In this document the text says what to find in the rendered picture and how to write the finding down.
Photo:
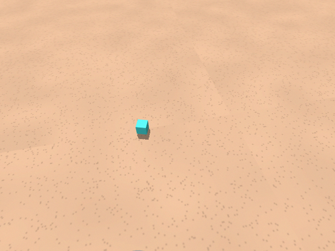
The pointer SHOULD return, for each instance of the cube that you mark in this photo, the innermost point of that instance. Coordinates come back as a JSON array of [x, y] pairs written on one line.
[[142, 126]]

